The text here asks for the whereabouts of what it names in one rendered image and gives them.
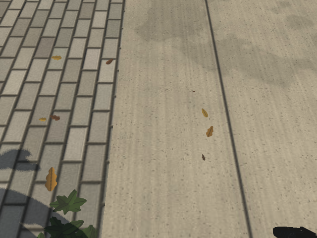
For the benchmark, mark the right robot hand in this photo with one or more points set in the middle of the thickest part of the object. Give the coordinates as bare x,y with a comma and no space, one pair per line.
292,232

